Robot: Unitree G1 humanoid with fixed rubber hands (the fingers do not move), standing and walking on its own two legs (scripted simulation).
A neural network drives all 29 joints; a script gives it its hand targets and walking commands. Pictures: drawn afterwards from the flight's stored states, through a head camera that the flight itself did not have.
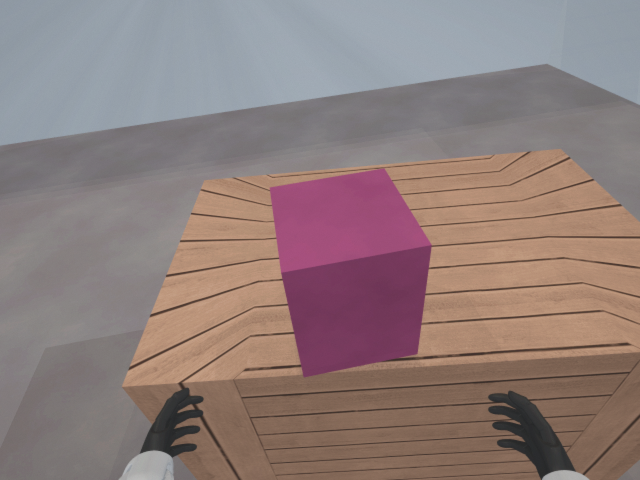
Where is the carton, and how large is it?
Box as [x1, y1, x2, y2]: [270, 168, 431, 376]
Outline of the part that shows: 383,168 270,187 281,274 304,376 417,353 431,245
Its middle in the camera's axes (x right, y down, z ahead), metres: +0.04 +0.05 +0.66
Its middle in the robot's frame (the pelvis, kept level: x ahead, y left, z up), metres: +0.47 +0.00 +0.01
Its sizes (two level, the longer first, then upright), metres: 0.210 0.200 0.250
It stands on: a pedestal, 0.65 m high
